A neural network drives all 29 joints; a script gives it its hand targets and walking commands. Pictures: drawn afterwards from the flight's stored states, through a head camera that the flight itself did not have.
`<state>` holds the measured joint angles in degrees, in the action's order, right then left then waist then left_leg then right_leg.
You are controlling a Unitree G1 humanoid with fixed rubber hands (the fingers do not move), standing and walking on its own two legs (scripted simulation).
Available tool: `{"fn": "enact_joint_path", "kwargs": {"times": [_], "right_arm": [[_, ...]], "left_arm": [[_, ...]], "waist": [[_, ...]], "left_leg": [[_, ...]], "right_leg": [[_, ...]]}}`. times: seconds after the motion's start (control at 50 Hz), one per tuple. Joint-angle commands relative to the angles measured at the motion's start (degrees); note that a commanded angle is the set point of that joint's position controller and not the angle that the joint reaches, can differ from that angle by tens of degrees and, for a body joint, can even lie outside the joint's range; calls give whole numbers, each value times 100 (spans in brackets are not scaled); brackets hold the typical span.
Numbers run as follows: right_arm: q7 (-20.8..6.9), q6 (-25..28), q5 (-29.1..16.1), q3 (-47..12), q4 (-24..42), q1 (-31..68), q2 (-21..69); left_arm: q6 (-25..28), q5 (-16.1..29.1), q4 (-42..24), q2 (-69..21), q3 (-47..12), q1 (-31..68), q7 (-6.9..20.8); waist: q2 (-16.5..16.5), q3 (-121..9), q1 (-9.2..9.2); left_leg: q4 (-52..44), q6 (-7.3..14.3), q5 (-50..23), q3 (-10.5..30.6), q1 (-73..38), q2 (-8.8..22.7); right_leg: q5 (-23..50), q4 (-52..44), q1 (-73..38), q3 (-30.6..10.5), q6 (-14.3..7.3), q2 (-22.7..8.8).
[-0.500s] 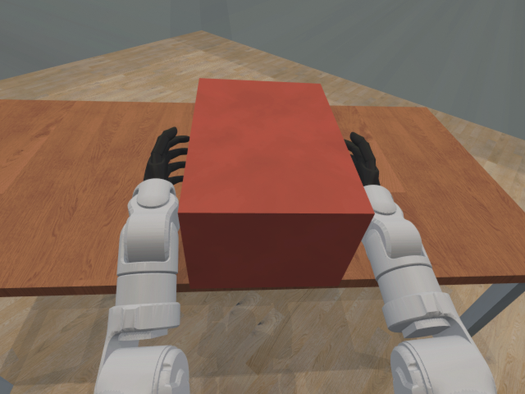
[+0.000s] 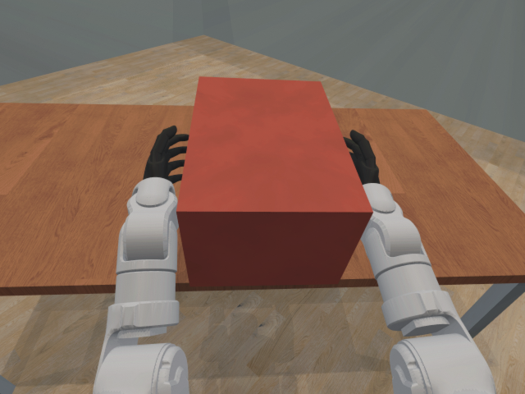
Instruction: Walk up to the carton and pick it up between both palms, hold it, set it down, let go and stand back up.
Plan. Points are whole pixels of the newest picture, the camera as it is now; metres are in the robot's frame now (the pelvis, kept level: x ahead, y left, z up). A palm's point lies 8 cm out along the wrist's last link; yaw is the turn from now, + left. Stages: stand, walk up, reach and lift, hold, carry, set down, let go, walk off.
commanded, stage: hold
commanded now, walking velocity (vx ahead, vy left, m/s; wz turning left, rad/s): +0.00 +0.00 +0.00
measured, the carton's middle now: (262, 172) +0.39 +0.00 +0.18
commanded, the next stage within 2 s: none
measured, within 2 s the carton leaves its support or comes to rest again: neither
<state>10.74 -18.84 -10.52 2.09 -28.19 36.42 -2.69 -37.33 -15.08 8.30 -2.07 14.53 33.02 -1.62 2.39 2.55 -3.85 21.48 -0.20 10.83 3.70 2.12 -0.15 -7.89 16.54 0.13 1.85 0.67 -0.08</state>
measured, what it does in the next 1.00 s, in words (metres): stands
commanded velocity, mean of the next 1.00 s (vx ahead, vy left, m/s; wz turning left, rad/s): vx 0.00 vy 0.00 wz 0.00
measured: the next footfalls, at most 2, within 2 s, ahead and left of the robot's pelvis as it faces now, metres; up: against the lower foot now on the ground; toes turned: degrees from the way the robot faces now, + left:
none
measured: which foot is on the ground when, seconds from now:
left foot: down 0.00-1.00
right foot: down 0.00-1.00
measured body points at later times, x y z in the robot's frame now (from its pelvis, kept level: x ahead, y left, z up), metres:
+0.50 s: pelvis +0.00 +0.00 +0.00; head -0.04 +0.03 +0.45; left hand +0.38 +0.15 +0.18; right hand +0.38 -0.15 +0.17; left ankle +0.02 +0.12 -0.75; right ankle +0.02 -0.13 -0.75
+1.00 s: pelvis +0.01 +0.00 +0.00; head -0.03 +0.03 +0.45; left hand +0.38 +0.15 +0.18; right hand +0.38 -0.15 +0.17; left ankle +0.02 +0.12 -0.75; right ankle +0.02 -0.13 -0.75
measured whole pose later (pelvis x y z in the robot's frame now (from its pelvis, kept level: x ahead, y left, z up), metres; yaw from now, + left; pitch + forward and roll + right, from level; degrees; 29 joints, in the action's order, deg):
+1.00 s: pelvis +0.01 +0.00 +0.00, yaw +0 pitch -9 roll -1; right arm 10.6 -19.1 -10.8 1.9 -26.0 34.4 -2.6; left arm -38.4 -15.3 5.9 -2.6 13.8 31.5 -1.7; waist 2.1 3.0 -4.4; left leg 21.4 0.1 11.4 3.4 1.2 -0.3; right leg -8.3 16.2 -0.8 1.6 1.0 -0.2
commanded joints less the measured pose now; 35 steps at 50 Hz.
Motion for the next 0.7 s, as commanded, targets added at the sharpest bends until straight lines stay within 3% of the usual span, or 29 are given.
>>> {"fn": "enact_joint_path", "kwargs": {"times": [0.0, 0.06, 0.12, 0.14, 0.16, 0.24, 0.26, 0.3, 0.34, 0.38, 0.4, 0.46, 0.48, 0.54, 0.6, 0.68], "right_arm": [[-608, 370, -324, -2254, 1595, 4740, 3507], [-675, 468, -218, -2114, 1645, 5107, 3558], [-628, 562, -440, -2431, 2185, 5198, 3652], [-604, 481, -472, -2416, 1883, 5009, 3641], [-583, 467, -505, -2533, 2006, 4900, 3673], [-623, 366, -322, -2266, 1493, 4779, 3526], [-626, 427, -318, -2302, 1689, 4877, 3550], [-592, 503, -440, -2439, 2005, 4912, 3556], [-541, 425, -465, -2484, 1847, 4812, 3549], [-585, 494, -481, -2379, 2003, 4967, 3518], [-607, 470, -505, -2409, 1881, 4732, 3519], [-607, 465, -442, -2368, 2056, 4768, 3479], [-599, 448, -425, -2431, 2053, 4746, 3443], [-610, 484, -462, -2433, 2117, 4844, 3478], [-548, 411, -559, -2575, 2139, 4558, 3456], [-546, 351, -546, -2573, 2084, 4539, 3471]], "left_arm": [[336, 807, -668, -3227, -2892, 4269, 965], [396, 902, -498, -3314, -2994, 4580, 923], [453, 1071, -858, -3484, -3252, 4434, 837], [497, 1024, -813, -3353, -3159, 4572, 824], [489, 1017, -887, -3405, -3163, 4387, 837], [404, 785, -373, -3174, -2732, 4206, 930], [383, 807, -410, -3227, -2723, 4153, 969], [411, 911, -762, -3297, -2972, 4181, 939], [418, 839, -760, -3203, -2902, 4276, 948], [452, 979, -990, -3390, -3174, 4460, 900], [464, 975, -1117, -3361, -3180, 4383, 861], [403, 987, -953, -3402, -3242, 4228, 866], [360, 873, -746, -3341, -3112, 4000, 878], [399, 974, -1042, -3424, -3294, 4248, 843], [345, 904, -1155, -3308, -3201, 3987, 876], [275, 787, -1072, -3211, -2984, 3910, 965]], "waist": [[-407, -2349, -32], [-478, -2614, -31], [-502, -3211, -44], [-527, -3031, -71], [-421, -3077, -94], [-227, -2314, 15], [-203, -2535, 50], [-399, -2994, 18], [-380, -2847, -6], [-562, -3011, -118], [-561, -2923, -112], [-489, -2752, -165], [-406, -2601, -54], [-559, -2885, -112], [-474, -2792, -95], [-327, -2567, -50]], "left_leg": [[-494, -129, -1042, -333, -174, -246], [-537, -110, -729, -340, -152, -242], [-189, -179, -1677, -293, -459, -258], [-187, -199, -1693, -264, -409, -276], [-167, -182, -1792, -262, -441, -280], [-500, -54, -998, -282, -51, -256], [-481, -28, -1001, -315, -32, -267], [-241, -140, -1679, -313, -343, -287], [-263, -142, -1567, -319, -307, -319], [-255, -233, -1624, -266, -404, -264], [-238, -255, -1864, -247, -522, -235], [-273, -243, -1678, -221, -468, -224], [-301, -203, -1619, -247, -401, -235], [-275, -260, -1720, -223, -475, -226], [-164, -281, -2072, -245, -520, -255], [-299, -178, -1728, -299, -319, -281]], "right_leg": [[459, -177, -599, 176, 114, 316], [232, -171, -498, 181, 107, 290], [1100, -61, -731, 153, 117, 352], [1117, -45, -760, 157, 143, 336], [1353, -17, -872, 149, 177, 345], [596, -150, -665, 147, 151, 299], [688, -140, -793, 119, 148, 280], [1302, -39, -962, 122, 129, 322], [1241, -54, -950, 132, 182, 314], [1033, -52, -711, 195, 129, 361], [1101, -44, -706, 195, 108, 391], [970, -113, -616, 193, 107, 378], [938, -142, -668, 174, 104, 367], [940, -90, -668, 193, 85, 387], [1499, -30, -948, 147, 137, 371], [1429, -42, -1002, 142, 174, 341]]}}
